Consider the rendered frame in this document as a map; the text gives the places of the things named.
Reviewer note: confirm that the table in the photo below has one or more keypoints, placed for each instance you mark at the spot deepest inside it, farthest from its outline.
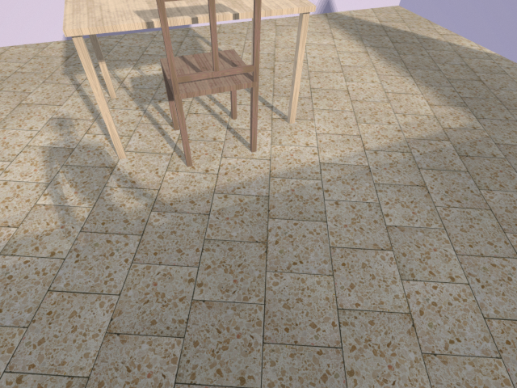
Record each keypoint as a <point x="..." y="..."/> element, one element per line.
<point x="91" y="17"/>

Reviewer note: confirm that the chair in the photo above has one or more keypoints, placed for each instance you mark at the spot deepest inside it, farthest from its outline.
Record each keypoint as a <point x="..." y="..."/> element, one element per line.
<point x="210" y="73"/>

